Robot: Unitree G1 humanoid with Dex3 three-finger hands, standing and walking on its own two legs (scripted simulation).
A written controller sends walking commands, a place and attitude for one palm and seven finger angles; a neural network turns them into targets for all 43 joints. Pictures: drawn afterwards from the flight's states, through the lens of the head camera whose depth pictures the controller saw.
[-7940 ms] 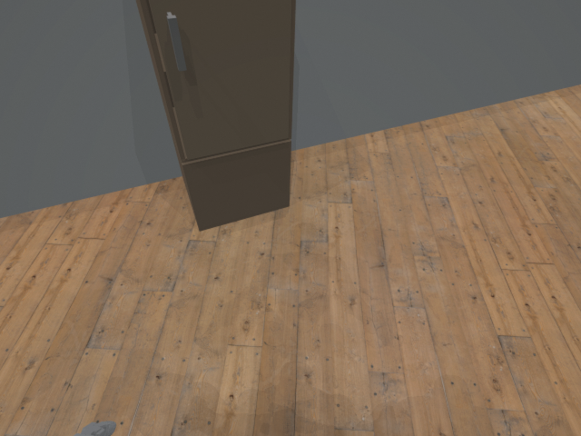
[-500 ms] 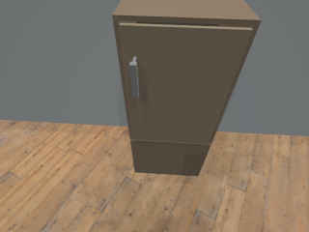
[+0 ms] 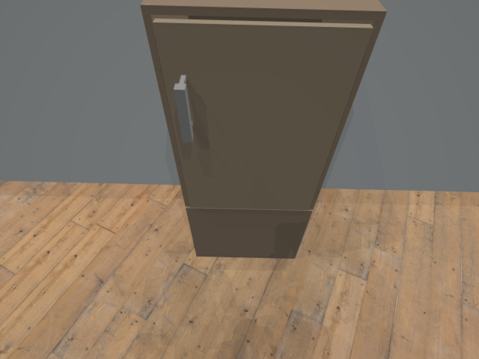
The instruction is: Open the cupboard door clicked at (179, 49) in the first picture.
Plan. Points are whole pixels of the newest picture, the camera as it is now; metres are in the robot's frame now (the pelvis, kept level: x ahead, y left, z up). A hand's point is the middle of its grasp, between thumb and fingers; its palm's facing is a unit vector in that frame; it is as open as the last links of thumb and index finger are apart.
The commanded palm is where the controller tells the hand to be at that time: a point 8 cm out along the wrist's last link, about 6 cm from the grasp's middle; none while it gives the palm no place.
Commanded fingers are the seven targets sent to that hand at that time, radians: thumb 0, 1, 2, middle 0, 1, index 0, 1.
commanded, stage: shuffle to correct the standing spot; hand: left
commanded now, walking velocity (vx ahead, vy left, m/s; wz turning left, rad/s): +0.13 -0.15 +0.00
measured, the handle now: (185, 109) +0.59 +0.15 +0.08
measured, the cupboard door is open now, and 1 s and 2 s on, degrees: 0 0 0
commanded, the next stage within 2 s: come to a stop and stand still in 0.06 s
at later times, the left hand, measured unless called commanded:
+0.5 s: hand out of the picture +0.03 +0.11 -0.18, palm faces +0.11 -0.98 -0.17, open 7.4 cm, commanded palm none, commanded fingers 0.00 0.90 0.90 -0.20 -0.30 -0.20 -0.30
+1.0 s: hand out of the picture -0.01 +0.12 -0.17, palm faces +0.11 -0.98 -0.18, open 7.4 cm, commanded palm none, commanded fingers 0.00 0.90 0.90 -0.20 -0.30 -0.20 -0.30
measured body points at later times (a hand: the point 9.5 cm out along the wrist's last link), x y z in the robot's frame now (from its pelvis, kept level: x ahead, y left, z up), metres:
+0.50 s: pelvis +0.06 -0.04 +0.00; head +0.08 -0.04 +0.45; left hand +0.03 +0.16 -0.16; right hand +0.16 -0.24 -0.15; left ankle +0.09 +0.06 -0.73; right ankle -0.01 -0.10 -0.73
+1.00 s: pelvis +0.01 -0.05 +0.00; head +0.02 -0.04 +0.45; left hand -0.01 +0.17 -0.16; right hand +0.06 -0.27 -0.15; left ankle +0.00 +0.09 -0.73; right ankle -0.01 -0.10 -0.73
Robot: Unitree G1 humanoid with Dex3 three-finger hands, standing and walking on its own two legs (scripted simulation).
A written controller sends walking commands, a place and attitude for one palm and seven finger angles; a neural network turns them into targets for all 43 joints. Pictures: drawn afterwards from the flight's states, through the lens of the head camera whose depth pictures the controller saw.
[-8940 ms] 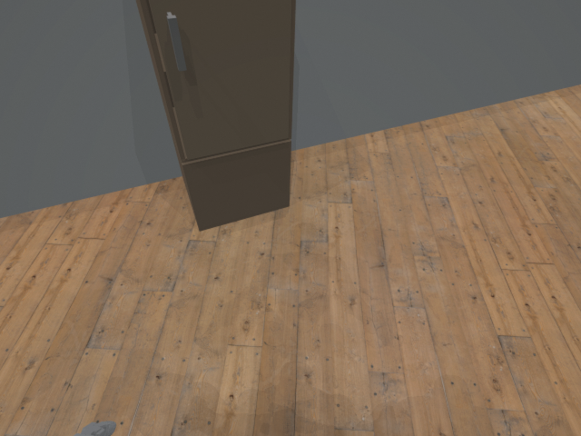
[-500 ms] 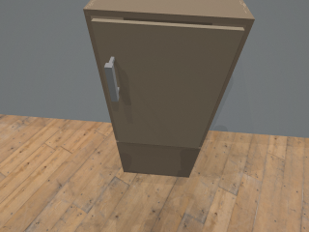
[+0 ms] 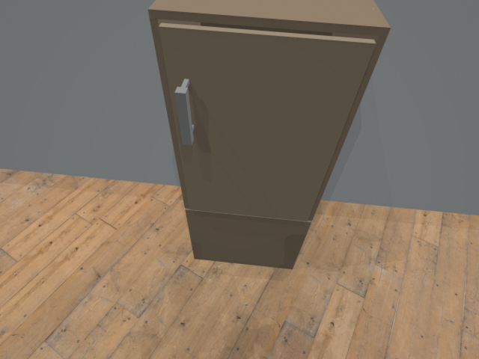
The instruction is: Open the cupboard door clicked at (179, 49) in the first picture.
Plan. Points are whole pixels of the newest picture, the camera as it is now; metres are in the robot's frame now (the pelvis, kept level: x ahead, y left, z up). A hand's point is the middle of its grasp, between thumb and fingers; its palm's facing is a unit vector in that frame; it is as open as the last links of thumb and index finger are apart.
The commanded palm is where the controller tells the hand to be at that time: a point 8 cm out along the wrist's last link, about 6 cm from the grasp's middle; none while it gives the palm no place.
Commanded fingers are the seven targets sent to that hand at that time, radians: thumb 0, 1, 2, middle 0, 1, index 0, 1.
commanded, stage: come to a stop and stand still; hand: left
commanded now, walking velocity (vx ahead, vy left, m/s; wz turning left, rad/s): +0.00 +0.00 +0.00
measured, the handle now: (187, 112) +0.59 +0.17 +0.08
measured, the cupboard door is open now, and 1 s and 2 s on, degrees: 0 0 0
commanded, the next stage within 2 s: look again from close up in 0.56 s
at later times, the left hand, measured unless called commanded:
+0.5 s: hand out of the picture -0.06 +0.19 -0.17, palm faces +0.05 -0.99 -0.16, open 7.4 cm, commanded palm none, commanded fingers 0.00 0.90 0.90 -0.20 -0.30 -0.20 -0.30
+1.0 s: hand out of the picture +0.01 +0.22 -0.17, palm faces +0.05 -0.98 -0.20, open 7.4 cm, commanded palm none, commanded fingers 0.00 0.90 0.90 -0.20 -0.30 -0.20 -0.30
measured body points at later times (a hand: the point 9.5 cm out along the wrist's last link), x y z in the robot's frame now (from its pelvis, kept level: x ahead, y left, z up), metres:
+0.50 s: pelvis -0.03 +0.03 +0.01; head -0.02 +0.04 +0.46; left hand -0.06 +0.24 -0.15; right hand -0.07 -0.16 -0.15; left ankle +0.00 +0.13 -0.73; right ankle -0.03 -0.05 -0.73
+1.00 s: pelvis -0.02 +0.05 +0.00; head -0.05 +0.05 +0.45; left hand +0.00 +0.28 -0.15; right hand +0.02 -0.19 -0.14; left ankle +0.00 +0.13 -0.73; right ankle -0.03 -0.05 -0.73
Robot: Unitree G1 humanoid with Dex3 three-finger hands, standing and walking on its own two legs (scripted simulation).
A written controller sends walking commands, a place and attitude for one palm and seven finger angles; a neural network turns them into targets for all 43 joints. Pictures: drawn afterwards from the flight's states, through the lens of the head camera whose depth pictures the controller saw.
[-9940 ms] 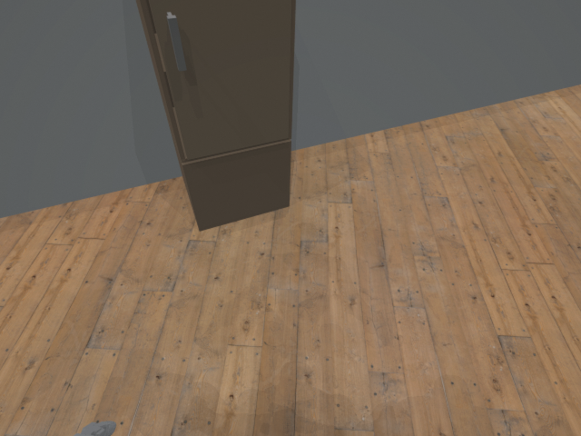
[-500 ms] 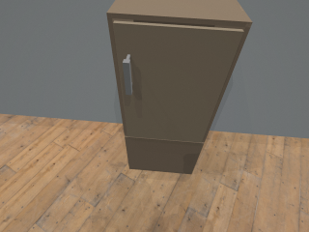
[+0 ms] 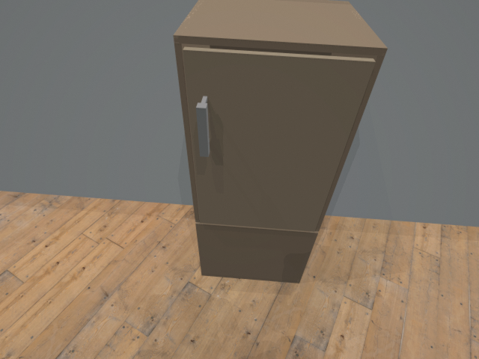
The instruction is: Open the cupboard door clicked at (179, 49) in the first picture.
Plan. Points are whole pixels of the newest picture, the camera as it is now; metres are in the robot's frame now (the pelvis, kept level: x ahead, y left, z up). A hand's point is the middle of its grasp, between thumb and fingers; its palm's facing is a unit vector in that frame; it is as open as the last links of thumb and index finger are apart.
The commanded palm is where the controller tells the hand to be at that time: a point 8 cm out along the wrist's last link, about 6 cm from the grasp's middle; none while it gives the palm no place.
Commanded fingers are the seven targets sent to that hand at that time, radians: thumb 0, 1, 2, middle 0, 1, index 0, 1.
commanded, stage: look again from close up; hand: left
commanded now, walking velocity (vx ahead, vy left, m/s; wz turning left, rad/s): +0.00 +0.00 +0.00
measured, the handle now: (204, 126) +0.61 +0.12 +0.08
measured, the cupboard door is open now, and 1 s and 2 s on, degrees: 0 0 0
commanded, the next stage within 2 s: shuffle to correct the standing spot in 0.20 s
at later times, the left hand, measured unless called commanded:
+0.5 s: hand out of the picture -0.07 +0.17 -0.17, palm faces +0.04 -0.99 -0.15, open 7.4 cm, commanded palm none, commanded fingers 0.00 0.90 0.90 -0.20 -0.30 -0.20 -0.30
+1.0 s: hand out of the picture -0.05 +0.14 -0.19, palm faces +0.09 -0.99 -0.08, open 7.4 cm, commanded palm none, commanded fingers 0.00 0.90 0.90 -0.20 -0.30 -0.20 -0.30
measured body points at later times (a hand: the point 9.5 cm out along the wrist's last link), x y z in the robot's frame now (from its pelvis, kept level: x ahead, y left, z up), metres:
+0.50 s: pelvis -0.03 +0.01 +0.01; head -0.06 +0.03 +0.46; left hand -0.07 +0.22 -0.16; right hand -0.06 -0.21 -0.15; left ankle +0.02 +0.09 -0.73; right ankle -0.01 -0.10 -0.73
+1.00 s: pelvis -0.01 -0.01 -0.01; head -0.03 +0.02 +0.44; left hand -0.06 +0.19 -0.18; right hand -0.01 -0.23 -0.15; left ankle +0.02 +0.09 -0.74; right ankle -0.02 -0.10 -0.73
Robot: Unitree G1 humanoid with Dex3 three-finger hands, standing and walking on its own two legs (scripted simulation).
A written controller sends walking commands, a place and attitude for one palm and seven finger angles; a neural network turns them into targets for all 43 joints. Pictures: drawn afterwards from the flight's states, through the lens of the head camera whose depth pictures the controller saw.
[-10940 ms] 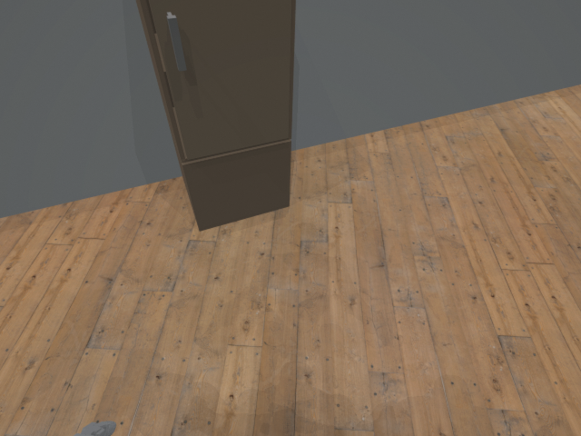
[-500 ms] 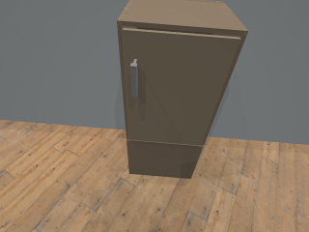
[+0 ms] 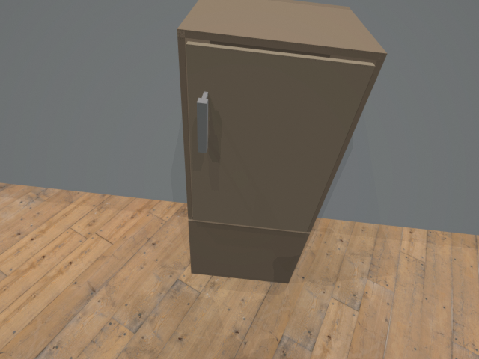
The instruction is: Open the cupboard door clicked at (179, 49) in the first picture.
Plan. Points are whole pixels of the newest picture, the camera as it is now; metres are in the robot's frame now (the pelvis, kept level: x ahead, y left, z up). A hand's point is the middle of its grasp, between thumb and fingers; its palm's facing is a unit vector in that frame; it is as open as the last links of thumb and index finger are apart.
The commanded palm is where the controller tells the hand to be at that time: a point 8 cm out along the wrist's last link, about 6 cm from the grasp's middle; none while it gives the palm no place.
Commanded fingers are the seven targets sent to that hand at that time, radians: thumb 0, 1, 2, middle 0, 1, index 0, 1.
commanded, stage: shuffle to correct the standing spot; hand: left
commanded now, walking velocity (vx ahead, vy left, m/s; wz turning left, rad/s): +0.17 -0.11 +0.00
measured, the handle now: (203, 122) +0.62 +0.13 +0.08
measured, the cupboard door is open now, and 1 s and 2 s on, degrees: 0 0 0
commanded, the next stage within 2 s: come to a stop and stand still in 0.18 s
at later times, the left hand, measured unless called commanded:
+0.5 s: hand out of the picture +0.15 +0.10 -0.16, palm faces +0.05 -0.97 -0.24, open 7.1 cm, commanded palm none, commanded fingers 0.00 0.90 0.90 -0.20 -0.30 -0.20 -0.30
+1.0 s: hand out of the picture +0.06 +0.16 -0.17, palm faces +0.04 -0.96 -0.27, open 7.4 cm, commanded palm none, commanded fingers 0.00 0.90 0.90 -0.20 -0.30 -0.20 -0.30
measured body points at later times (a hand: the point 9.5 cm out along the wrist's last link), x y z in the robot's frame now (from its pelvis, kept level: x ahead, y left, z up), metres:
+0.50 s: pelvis +0.08 -0.08 +0.00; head +0.10 -0.09 +0.45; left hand +0.15 +0.15 -0.14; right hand +0.03 -0.30 -0.16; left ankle +0.06 +0.05 -0.70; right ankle +0.13 -0.19 -0.73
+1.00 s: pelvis +0.06 -0.03 +0.00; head +0.05 -0.06 +0.44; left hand +0.06 +0.21 -0.15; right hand +0.15 -0.26 -0.15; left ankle +0.09 +0.02 -0.73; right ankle +0.06 -0.20 -0.73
